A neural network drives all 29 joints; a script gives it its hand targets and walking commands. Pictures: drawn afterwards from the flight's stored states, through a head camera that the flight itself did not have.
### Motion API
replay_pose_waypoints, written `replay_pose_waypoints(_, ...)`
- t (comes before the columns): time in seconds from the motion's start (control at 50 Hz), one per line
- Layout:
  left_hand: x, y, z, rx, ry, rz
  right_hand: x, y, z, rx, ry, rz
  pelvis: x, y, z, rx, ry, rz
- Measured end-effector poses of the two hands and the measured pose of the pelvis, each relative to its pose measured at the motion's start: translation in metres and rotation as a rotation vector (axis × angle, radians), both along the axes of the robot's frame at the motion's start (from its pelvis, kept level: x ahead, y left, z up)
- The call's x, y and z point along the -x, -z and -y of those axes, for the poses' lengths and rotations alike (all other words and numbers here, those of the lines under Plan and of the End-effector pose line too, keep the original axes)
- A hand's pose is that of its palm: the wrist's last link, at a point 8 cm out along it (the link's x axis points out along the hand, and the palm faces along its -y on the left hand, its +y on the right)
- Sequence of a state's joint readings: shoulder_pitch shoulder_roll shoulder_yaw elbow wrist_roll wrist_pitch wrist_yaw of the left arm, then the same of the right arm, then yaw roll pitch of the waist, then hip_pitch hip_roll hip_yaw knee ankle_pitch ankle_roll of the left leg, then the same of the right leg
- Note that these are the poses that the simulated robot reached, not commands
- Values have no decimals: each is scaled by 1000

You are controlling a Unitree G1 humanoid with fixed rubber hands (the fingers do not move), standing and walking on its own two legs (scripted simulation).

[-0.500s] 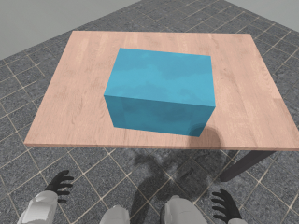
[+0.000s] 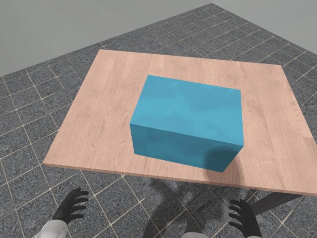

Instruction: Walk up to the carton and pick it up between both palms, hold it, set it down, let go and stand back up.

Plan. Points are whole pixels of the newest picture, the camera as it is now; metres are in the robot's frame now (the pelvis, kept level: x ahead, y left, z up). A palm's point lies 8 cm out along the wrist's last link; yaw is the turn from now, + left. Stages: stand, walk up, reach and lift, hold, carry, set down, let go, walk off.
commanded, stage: reach and lift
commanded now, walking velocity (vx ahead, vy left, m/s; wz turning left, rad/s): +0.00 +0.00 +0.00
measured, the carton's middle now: (185, 123) +0.45 -0.09 -0.04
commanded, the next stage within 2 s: none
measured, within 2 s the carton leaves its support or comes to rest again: neither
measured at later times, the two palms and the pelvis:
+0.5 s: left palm (56, 217) +0.18 +0.25 -0.05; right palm (263, 226) +0.14 -0.25 -0.06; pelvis +0.00 +0.01 +0.01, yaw +0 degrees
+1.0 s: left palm (59, 201) +0.21 +0.24 -0.02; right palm (270, 203) +0.19 -0.27 -0.03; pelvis -0.01 +0.01 +0.00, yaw +2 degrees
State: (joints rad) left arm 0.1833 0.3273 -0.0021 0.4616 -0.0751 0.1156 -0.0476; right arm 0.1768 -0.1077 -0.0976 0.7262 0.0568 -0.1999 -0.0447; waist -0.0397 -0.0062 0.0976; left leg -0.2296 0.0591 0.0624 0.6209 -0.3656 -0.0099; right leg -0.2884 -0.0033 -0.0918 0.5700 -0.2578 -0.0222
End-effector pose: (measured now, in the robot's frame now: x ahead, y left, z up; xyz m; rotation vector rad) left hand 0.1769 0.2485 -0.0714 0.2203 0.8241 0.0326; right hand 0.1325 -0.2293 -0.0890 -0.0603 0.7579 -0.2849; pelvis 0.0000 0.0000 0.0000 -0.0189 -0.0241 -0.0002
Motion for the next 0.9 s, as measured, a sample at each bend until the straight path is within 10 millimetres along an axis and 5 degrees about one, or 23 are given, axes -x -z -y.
replay_pose_waypoints(0.12, -20, -16, 2, 26, 23, 82, -6, -12, 9, 6, 27, 60, -10, -8, -3, -3, 8, 15)
replay_pose_waypoints(0.26, -8, -18, -3, 54, 10, 123, -4, -23, 24, 25, 54, 109, -13, -11, -6, -1, 16, 28)
replay_pose_waypoints(0.44, 3, -21, -4, 80, 10, 202, -8, -30, 24, 5, 65, 178, -7, -10, -9, -2, 8, 25)
replay_pose_waypoints(0.9, -25, -49, 3, 132, 40, 442, -47, -57, 40, -12, 101, 393, 11, -1, -8, -7, -24, -14)
